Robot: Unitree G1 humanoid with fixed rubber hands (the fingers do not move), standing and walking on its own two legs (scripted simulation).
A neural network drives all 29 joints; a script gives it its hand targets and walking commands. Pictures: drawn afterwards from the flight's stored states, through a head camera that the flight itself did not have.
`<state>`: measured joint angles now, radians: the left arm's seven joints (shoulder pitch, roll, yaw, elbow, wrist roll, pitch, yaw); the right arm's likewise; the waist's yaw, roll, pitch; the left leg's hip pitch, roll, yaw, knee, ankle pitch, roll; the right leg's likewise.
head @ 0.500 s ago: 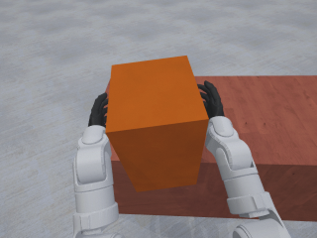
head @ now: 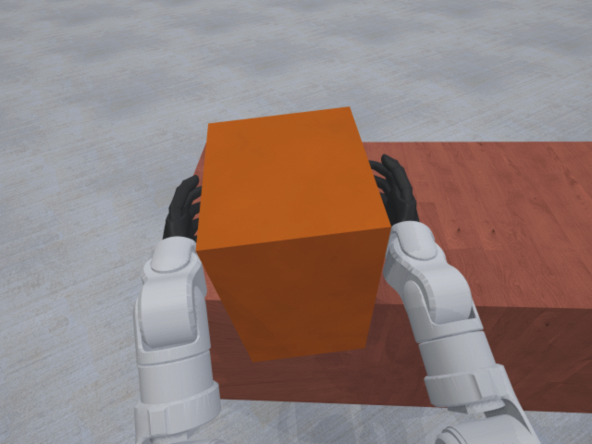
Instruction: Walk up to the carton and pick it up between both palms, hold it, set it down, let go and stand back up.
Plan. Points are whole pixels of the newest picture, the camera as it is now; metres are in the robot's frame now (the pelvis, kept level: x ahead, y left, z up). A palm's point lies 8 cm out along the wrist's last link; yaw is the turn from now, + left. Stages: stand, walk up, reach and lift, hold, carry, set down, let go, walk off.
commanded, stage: hold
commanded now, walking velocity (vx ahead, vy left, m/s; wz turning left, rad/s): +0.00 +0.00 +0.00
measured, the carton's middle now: (295, 249) +0.36 +0.00 +0.10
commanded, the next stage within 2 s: set down in 1.50 s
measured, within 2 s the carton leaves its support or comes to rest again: neither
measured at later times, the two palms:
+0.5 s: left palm (188, 239) +0.34 +0.13 +0.16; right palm (402, 217) +0.36 -0.13 +0.15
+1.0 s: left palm (182, 239) +0.33 +0.14 +0.17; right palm (402, 218) +0.35 -0.13 +0.16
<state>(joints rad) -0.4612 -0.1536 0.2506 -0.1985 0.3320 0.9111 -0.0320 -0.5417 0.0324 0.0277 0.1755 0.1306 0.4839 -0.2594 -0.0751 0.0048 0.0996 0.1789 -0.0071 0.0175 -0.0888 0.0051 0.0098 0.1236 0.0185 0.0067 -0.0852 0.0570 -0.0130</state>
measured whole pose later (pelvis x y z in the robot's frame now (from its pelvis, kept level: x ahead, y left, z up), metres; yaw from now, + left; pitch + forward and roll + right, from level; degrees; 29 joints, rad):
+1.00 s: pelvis +0.00 +0.00 +0.00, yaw +0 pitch -6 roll +0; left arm -0.44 -0.16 0.25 -0.21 0.33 0.90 -0.03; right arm -0.53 0.03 0.04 0.16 0.14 0.47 -0.27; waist -0.08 0.01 0.08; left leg 0.18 0.00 0.02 -0.09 0.01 0.01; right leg 0.13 0.02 0.01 -0.09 0.06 -0.02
